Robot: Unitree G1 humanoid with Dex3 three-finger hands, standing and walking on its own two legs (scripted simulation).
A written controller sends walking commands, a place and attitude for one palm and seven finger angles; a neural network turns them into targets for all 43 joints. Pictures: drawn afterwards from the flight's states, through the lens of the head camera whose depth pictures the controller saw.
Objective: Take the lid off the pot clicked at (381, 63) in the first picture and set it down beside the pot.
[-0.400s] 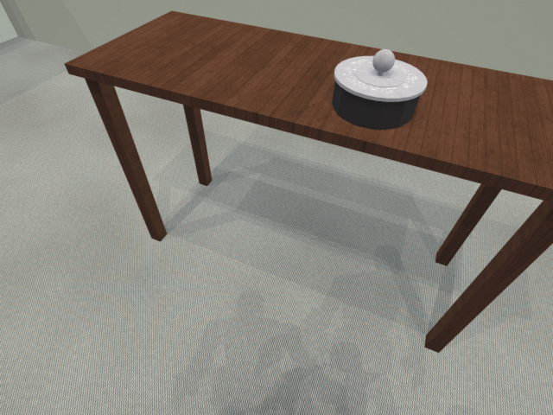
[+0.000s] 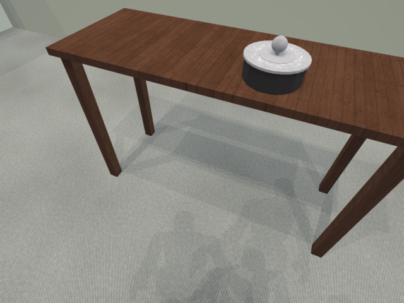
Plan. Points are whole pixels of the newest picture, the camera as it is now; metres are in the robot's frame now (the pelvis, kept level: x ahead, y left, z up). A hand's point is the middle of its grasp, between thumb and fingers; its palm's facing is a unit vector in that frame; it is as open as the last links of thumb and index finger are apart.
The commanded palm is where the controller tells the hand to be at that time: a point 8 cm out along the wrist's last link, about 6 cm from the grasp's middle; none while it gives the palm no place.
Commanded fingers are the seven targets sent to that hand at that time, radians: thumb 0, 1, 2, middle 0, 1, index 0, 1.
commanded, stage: look at it before walking up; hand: left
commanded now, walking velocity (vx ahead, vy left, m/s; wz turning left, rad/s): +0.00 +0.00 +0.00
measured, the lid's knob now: (279, 44) +0.79 -0.18 +0.16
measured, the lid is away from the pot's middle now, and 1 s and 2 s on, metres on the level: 0.00 0.00 0.00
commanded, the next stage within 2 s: turn to face it in 0.24 s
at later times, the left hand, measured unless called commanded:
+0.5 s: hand out of the picture +0.03 +0.19 -0.18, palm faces +0.00 -0.97 -0.22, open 7.4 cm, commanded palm none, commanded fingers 0.00 0.90 0.90 -0.20 -0.30 -0.20 -0.30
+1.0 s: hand out of the picture +0.10 +0.20 -0.19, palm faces -0.13 -0.97 -0.22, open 7.4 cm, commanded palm none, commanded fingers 0.00 0.90 0.90 -0.20 -0.30 -0.20 -0.30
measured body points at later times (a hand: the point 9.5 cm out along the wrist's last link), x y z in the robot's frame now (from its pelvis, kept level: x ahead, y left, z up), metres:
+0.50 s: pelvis +0.01 +0.00 +0.00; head +0.02 -0.01 +0.45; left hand +0.03 +0.24 -0.16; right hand +0.02 -0.24 -0.16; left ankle +0.02 +0.13 -0.74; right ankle +0.02 -0.12 -0.74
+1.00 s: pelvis +0.00 +0.02 -0.01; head +0.04 +0.03 +0.44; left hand +0.10 +0.25 -0.17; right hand +0.02 -0.25 -0.15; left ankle +0.02 +0.14 -0.74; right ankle +0.01 -0.11 -0.73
